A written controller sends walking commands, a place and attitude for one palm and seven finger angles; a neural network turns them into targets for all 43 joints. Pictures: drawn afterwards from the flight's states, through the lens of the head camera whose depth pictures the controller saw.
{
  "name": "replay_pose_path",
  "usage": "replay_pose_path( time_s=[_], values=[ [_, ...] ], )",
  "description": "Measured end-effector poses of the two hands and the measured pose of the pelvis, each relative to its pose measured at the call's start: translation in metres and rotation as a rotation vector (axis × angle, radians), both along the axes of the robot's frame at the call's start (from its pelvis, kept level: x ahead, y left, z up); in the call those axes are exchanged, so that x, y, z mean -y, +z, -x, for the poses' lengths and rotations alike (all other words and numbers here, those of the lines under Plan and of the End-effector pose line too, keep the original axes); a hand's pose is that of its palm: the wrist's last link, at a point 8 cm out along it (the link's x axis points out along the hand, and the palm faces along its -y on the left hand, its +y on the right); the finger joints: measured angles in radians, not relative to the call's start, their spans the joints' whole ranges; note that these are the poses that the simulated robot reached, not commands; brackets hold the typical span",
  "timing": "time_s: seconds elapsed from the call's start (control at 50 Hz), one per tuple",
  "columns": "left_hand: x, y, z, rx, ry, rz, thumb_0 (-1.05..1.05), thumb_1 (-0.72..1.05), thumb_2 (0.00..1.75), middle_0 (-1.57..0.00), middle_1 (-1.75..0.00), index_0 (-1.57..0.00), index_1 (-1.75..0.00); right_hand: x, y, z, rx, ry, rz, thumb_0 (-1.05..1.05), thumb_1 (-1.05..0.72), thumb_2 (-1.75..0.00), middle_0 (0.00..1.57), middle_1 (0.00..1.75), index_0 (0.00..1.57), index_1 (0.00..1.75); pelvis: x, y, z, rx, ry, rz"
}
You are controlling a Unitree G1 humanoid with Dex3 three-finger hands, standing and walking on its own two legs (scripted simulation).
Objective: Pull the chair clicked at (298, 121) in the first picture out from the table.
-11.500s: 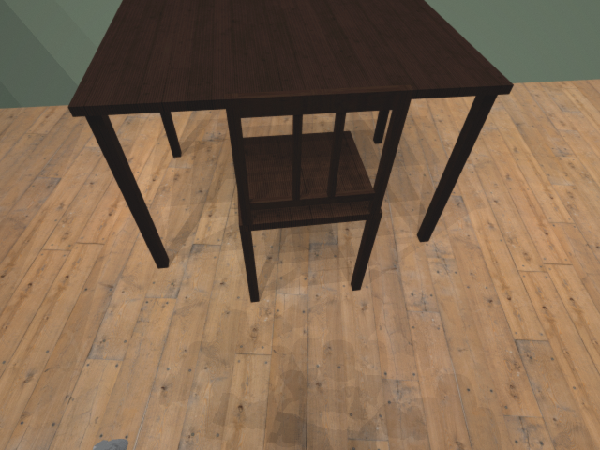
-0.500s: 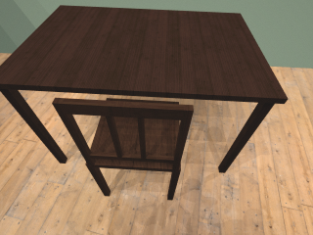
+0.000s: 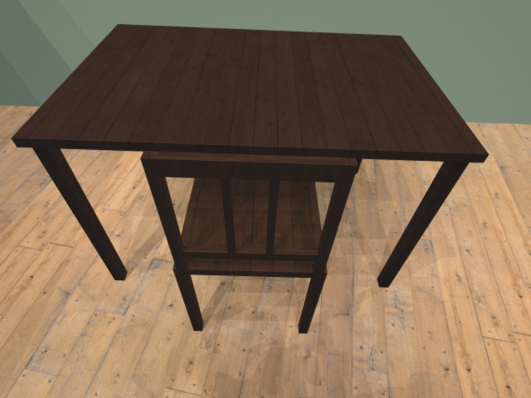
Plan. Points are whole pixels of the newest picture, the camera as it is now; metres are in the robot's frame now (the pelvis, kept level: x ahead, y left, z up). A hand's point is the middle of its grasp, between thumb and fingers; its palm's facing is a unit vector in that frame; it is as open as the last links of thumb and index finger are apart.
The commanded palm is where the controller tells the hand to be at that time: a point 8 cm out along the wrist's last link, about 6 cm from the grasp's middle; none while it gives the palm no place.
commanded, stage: come to a stop and stand still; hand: left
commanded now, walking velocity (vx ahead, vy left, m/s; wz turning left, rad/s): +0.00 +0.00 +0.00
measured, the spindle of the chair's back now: (229, 217) +0.51 +0.12 -0.10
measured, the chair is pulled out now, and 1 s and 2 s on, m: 0.00 0.00 0.00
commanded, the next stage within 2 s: look again from close up in 0.92 s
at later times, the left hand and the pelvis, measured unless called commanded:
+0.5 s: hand out of the picture -0.05 +0.23 -0.18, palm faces +0.01 -0.99 -0.14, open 7.3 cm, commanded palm none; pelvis -0.05 +0.07 +0.01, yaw -1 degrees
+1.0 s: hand out of the picture -0.10 +0.26 -0.17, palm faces +0.05 -0.98 -0.20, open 7.3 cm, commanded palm none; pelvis -0.08 +0.09 +0.01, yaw +0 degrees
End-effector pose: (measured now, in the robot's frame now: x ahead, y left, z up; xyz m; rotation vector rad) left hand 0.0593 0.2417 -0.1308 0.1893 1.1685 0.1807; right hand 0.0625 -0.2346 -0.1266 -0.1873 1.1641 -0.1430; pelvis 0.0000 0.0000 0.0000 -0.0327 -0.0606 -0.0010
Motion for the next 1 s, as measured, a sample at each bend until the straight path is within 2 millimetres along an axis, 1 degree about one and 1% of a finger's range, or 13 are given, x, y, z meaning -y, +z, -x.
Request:
replay_pose_path(
  time_s=[0.04,0.1,0.16,0.26,0.3,0.36,0.4,0.46,0.56,0.64,0.72,0.86,1.0],
  values=[
    [-0.005,0.000,0.008,-0.003,-0.006,0.000,0.00,0.91,0.90,-0.20,-0.30,-0.20,-0.30,-0.006,-0.003,0.015,-0.020,-0.007,-0.007,0.00,-0.93,-0.90,0.20,0.30,0.20,0.30,-0.006,-0.001,0.007,-0.009,-0.001,-0.003],
    [-0.009,-0.002,0.028,-0.039,-0.008,0.002,0.00,0.91,0.90,-0.20,-0.30,-0.20,-0.30,-0.014,-0.007,0.037,-0.050,-0.029,-0.020,0.00,-0.92,-0.90,0.20,0.30,0.20,0.30,-0.013,-0.001,0.016,-0.025,-0.010,-0.011],
    [-0.011,-0.005,0.057,-0.102,-0.002,0.006,0.00,0.91,0.90,-0.20,-0.30,-0.20,-0.30,-0.021,-0.010,0.060,-0.082,-0.058,-0.032,0.00,-0.91,-0.90,0.20,0.30,0.20,0.30,-0.018,-0.001,0.024,-0.044,-0.023,-0.027],
    [-0.012,-0.003,0.116,-0.228,0.026,0.030,0.00,0.91,0.90,-0.20,-0.30,-0.20,-0.30,-0.035,-0.007,0.097,-0.165,-0.098,-0.038,0.00,-0.91,-0.90,0.20,0.30,0.20,0.30,-0.030,0.006,0.036,-0.049,-0.015,-0.006],
    [-0.015,-0.007,0.130,-0.268,0.038,0.045,0.00,0.91,0.90,-0.20,-0.30,-0.20,-0.30,-0.041,-0.004,0.113,-0.198,-0.111,-0.031,0.00,-0.91,-0.90,0.20,0.30,0.20,0.30,-0.035,0.006,0.039,-0.054,-0.012,0.006],
    [-0.023,-0.020,0.134,-0.289,0.035,0.072,0.01,0.91,0.90,-0.20,-0.30,-0.20,-0.30,-0.052,-0.003,0.137,-0.243,-0.132,-0.011,0.00,-0.91,-0.90,0.20,0.30,0.20,0.30,-0.045,0.001,0.040,-0.068,-0.003,0.021],
    [-0.028,-0.025,0.129,-0.279,0.032,0.090,0.01,0.91,0.90,-0.20,-0.30,-0.20,-0.30,-0.061,-0.001,0.152,-0.282,-0.130,0.003,0.00,-0.91,-0.90,0.20,0.30,0.20,0.30,-0.053,-0.001,0.044,-0.067,-0.004,0.007],
    [-0.035,-0.023,0.119,-0.252,0.020,0.102,0.01,0.91,0.90,-0.20,-0.30,-0.20,-0.30,-0.078,0.003,0.167,-0.318,-0.130,0.010,0.00,-0.91,-0.90,0.20,0.30,0.20,0.30,-0.064,0.003,0.049,-0.062,-0.019,-0.004],
    [-0.049,-0.013,0.101,-0.204,0.004,0.104,0.00,0.91,0.90,-0.20,-0.30,-0.20,-0.30,-0.104,0.009,0.173,-0.310,-0.138,-0.010,0.00,-0.91,-0.90,0.20,0.30,0.20,0.30,-0.078,0.013,0.053,-0.060,-0.015,0.004],
    [-0.060,-0.011,0.092,-0.170,0.000,0.094,0.00,0.92,0.90,-0.20,-0.30,-0.20,-0.30,-0.120,0.009,0.167,-0.273,-0.136,-0.030,0.00,-0.90,-0.90,0.20,0.30,0.20,0.30,-0.085,0.016,0.058,-0.054,-0.012,0.005],
    [-0.068,-0.009,0.092,-0.157,0.000,0.085,0.00,0.92,0.90,-0.20,-0.30,-0.20,-0.30,-0.130,0.006,0.158,-0.238,-0.131,-0.049,0.00,-0.90,-0.90,0.20,0.30,0.20,0.30,-0.090,0.016,0.064,-0.051,-0.012,0.001],
    [-0.074,-0.008,0.116,-0.190,0.021,0.072,0.00,0.91,0.90,-0.20,-0.30,-0.20,-0.30,-0.126,0.002,0.161,-0.238,-0.129,-0.046,0.01,-0.92,-0.90,0.20,0.30,0.20,0.30,-0.095,0.015,0.071,-0.050,-0.005,-0.014],
    [-0.071,-0.005,0.165,-0.268,0.070,0.055,0.00,0.91,0.90,-0.20,-0.30,-0.20,-0.30,-0.115,-0.006,0.165,-0.256,-0.116,-0.044,0.00,-0.91,-0.90,0.20,0.30,0.20,0.30,-0.095,0.012,0.078,-0.045,0.001,-0.041]
  ],
)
